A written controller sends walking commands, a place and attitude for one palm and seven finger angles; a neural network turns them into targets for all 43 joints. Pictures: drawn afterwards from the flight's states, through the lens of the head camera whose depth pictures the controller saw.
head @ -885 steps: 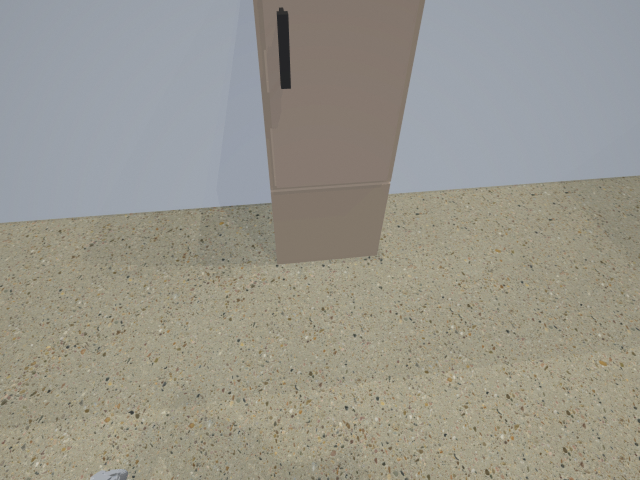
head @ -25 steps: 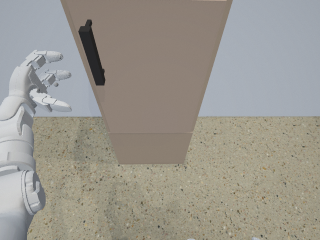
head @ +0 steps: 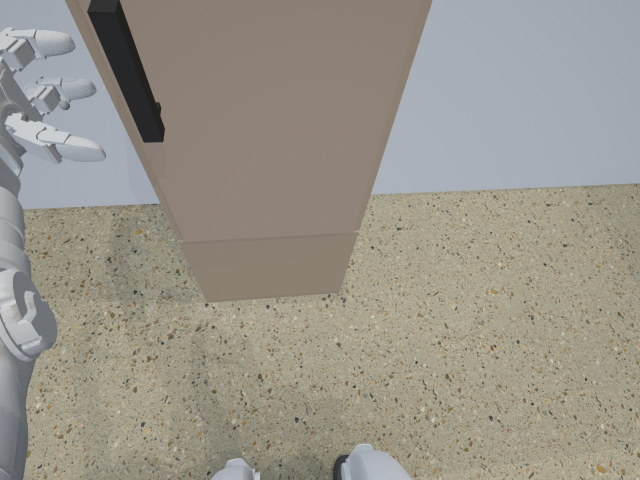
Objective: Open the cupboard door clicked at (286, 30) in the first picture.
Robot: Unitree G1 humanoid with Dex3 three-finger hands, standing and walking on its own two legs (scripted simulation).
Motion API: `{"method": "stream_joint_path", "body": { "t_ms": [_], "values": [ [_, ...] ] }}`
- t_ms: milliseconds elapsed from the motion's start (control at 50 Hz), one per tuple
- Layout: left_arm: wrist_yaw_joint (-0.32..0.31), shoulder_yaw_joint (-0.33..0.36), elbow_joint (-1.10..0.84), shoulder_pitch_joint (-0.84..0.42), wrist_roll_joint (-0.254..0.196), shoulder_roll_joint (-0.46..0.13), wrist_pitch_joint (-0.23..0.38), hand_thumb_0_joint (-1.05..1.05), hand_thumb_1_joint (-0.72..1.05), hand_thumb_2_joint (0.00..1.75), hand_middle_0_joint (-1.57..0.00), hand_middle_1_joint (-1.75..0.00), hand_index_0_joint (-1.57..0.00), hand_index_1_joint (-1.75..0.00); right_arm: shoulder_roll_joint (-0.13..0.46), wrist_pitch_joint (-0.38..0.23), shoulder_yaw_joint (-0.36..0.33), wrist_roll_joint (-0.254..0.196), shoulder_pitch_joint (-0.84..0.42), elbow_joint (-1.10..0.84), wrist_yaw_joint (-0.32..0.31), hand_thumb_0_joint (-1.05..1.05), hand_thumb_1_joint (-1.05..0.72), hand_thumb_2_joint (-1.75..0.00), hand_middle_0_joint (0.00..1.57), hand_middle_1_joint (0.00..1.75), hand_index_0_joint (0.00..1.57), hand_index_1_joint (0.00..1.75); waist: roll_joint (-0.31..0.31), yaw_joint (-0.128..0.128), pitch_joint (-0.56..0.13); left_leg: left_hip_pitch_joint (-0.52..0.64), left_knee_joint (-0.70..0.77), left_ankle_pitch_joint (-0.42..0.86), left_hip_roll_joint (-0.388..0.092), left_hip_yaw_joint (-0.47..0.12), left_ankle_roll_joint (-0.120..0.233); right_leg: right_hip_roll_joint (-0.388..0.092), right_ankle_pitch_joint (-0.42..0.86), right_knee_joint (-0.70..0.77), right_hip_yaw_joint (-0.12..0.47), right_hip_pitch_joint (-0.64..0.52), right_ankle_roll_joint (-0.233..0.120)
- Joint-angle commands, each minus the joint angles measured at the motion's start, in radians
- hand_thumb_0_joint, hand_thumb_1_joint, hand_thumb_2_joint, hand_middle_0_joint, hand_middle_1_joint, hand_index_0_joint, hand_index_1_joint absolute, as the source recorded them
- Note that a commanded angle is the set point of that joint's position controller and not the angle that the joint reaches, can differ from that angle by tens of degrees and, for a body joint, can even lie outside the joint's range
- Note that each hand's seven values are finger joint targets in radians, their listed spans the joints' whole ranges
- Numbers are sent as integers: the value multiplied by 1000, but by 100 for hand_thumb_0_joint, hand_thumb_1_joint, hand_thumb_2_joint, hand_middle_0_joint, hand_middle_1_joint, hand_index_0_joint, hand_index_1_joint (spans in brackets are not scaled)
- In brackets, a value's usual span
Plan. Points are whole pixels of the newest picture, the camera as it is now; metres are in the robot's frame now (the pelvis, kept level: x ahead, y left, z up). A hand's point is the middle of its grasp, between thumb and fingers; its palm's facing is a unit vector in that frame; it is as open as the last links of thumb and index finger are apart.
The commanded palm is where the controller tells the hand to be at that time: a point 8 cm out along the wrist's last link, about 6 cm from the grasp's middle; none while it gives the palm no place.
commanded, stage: move the hooked fingers beside the handle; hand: left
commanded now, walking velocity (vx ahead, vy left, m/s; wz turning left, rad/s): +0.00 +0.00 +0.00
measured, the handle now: (135, 69) +0.58 +0.18 +0.14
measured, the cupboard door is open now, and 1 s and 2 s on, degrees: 0 0 0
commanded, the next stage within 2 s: slide the fingers in behind the handle in 0.86 s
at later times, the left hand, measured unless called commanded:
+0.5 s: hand (66, 110) +0.51 +0.24 +0.15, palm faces -0.01 -1.00 +0.00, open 14.0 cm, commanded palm +0.49 +0.29 +0.13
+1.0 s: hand (63, 110) +0.51 +0.24 +0.14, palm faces +0.01 -1.00 -0.01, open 14.0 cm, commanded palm +0.49 +0.29 +0.13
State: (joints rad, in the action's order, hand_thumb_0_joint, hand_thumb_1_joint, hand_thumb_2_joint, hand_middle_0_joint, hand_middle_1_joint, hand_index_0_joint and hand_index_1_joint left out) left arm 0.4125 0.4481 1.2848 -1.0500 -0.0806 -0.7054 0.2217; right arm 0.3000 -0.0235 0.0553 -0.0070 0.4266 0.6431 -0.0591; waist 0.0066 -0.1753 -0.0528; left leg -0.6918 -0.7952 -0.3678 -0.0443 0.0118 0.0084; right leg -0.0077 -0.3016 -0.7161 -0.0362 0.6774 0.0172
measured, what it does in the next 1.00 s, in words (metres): stands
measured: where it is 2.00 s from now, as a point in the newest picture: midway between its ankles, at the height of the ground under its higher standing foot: outside the picture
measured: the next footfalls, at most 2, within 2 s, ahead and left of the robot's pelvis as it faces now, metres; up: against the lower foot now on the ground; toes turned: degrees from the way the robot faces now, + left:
none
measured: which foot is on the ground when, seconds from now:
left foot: down 0.00-1.00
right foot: down 0.00-1.00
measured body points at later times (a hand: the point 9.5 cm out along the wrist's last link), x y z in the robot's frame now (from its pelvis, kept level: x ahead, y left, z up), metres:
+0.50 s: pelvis +0.02 +0.00 +0.00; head +0.11 +0.02 +0.44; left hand +0.50 +0.29 +0.15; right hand +0.04 -0.26 -0.11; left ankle +0.00 +0.11 -0.71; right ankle +0.02 -0.14 -0.71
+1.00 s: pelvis +0.01 -0.01 +0.00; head +0.11 +0.01 +0.44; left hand +0.50 +0.30 +0.15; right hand +0.01 -0.28 -0.11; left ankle +0.00 +0.11 -0.71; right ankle +0.02 -0.14 -0.71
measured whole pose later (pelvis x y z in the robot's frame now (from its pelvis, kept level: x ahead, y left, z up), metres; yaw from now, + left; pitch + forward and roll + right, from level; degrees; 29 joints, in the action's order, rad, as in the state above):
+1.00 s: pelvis +0.01 -0.01 +0.00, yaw +0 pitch +16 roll -2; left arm 0.43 0.46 1.24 -0.99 -0.10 -0.70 0.24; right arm 0.30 0.03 0.05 -0.01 0.43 0.62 -0.05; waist 0.01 -0.16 -0.06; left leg -0.70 -0.81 -0.39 -0.06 0.01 0.00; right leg 0.01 -0.32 -0.73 -0.04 0.68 0.01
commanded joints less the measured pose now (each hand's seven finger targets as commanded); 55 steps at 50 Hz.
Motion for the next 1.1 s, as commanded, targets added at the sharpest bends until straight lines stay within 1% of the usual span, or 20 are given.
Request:
{"method": "stream_joint_path", "body": {
  "t_ms": [0,20,60,120,160,240,300,380,420,480,540,600,660,700,780,820,880,920,1020,1080],
  "values": [
    [-9,65,-249,-454,-8,-340,90,0,-50,30,-30,-120,-30,-120,184,-5,-71,4,164,-70,-11,0,-90,-90,20,30,20,30,153,15,-499,285,79,328,19,-47,13,43,274,36,10,-187,-35],
    [-5,53,-265,-444,-10,-313,94,0,-50,30,-30,-120,-30,-120,179,-3,-73,5,164,-74,-7,0,-90,-90,20,30,20,30,200,21,-512,319,71,372,18,-42,9,45,296,34,8,-170,-37],
    [3,65,-265,-395,-15,-310,91,0,-50,30,-30,-120,-30,-120,180,7,-76,8,169,-77,1,0,-90,-90,20,30,20,30,205,34,-511,341,65,412,11,-44,3,51,305,30,-2,-159,-40],
    [17,54,-276,-332,-41,-266,67,0,-50,30,-30,-120,-30,-120,182,24,-80,5,166,-93,8,0,-90,-90,20,30,20,30,142,36,-488,325,71,431,7,-38,8,58,327,35,-10,-172,-34],
    [18,79,-270,-312,-44,-299,49,0,-50,30,-30,-120,-30,-120,185,33,-82,2,166,-97,7,0,-90,-90,20,30,20,30,110,39,-444,277,78,389,9,-30,17,56,325,43,-7,-191,-34],
    [-5,92,-350,-306,-40,-306,65,0,-50,30,-30,-120,-30,-120,178,41,-84,4,161,-108,10,0,-90,-90,20,30,20,30,145,50,-449,302,79,422,10,-32,14,57,339,37,-6,-194,-37],
    [-13,59,-462,-306,-58,-237,93,0,-50,30,-30,-120,-30,-120,167,38,-93,2,148,-110,16,0,-90,-90,20,30,20,30,214,47,-518,416,60,540,0,-42,2,64,364,31,-9,-170,-38],
    [-2,20,-369,-316,-77,-177,63,0,-50,30,-30,-120,-30,-120,168,41,-88,-3,142,-88,10,0,-90,-90,20,30,20,30,133,21,-408,344,73,447,5,-39,12,62,339,44,-15,-164,-37],
    [-3,-12,-328,-315,-62,-148,38,0,-50,30,-30,-120,-30,-120,165,38,-87,-4,135,-82,9,0,-90,-90,20,30,20,30,148,16,-371,328,80,420,8,-41,12,55,319,49,-16,-140,-35],
    [-25,-2,-357,-307,-48,-160,41,0,-50,30,-30,-120,-30,-120,163,35,-85,1,135,-90,10,0,-90,-90,20,30,20,30,174,29,-407,352,69,465,10,-44,9,53,330,37,-14,-140,-40],
    [-41,-2,-338,-365,-54,-159,56,0,-50,30,-30,-120,-30,-120,160,34,-81,2,127,-88,12,0,-90,-90,20,30,20,30,91,8,-394,305,70,394,13,-42,15,53,328,39,-10,-164,-33],
    [-44,61,-376,-383,-52,-247,88,0,-50,30,-30,-120,-30,-120,163,32,-79,1,120,-100,7,0,-90,-90,20,30,20,30,103,31,-492,307,61,419,21,-32,19,48,395,22,9,-244,-33],
    [-42,22,-365,-383,-34,-215,99,0,-50,30,-30,-120,-30,-120,155,30,-76,0,108,-98,10,0,-90,-90,20,30,20,30,154,28,-470,314,57,407,23,-28,17,47,380,25,10,-216,-33],
    [-36,51,-314,-335,-31,-255,88,0,-50,30,-30,-120,-30,-120,159,35,-73,-3,106,-103,8,0,-90,-90,20,30,20,30,131,39,-444,266,59,379,24,-23,20,45,378,26,13,-236,-34],
    [-10,28,-249,-341,-37,-246,51,0,-50,30,-30,-120,-30,-120,168,38,-68,-7,111,-111,-2,0,-90,-90,20,30,20,30,80,19,-380,203,76,301,28,-19,28,41,348,41,15,-237,-32],
    [-1,16,-257,-362,-39,-241,52,0,-50,30,-30,-120,-30,-120,169,36,-67,-7,112,-110,-3,0,-90,-90,20,30,20,30,109,12,-391,211,74,280,28,-14,26,41,326,46,20,-222,-30],
    [7,46,-282,-396,-50,-289,79,0,-50,30,-30,-120,-30,-120,176,34,-68,-5,129,-103,-8,0,-90,-90,20,30,20,30,69,7,-420,206,69,278,25,-22,30,45,324,43,23,-238,-30],
    [13,58,-284,-412,-47,-305,93,0,-50,30,-30,-120,-30,-120,175,32,-71,-4,132,-94,-8,0,-90,-90,20,30,20,30,106,8,-441,221,64,280,25,-24,28,45,313,43,25,-229,-30],
    [18,-6,-262,-438,-40,-234,77,0,-50,30,-30,-120,-30,-120,175,27,-72,-1,145,-72,-10,0,-90,-90,20,30,20,30,162,-14,-414,251,67,255,19,-36,24,46,240,51,10,-141,-31],
    [5,23,-290,-405,-47,-241,71,0,-50,30,-30,-120,-30,-120,177,25,-76,4,159,-76,-6,0,-90,-90,20,30,20,30,181,9,-474,301,63,329,16,-45,17,52,266,37,-1,-143,-40]
  ]
}}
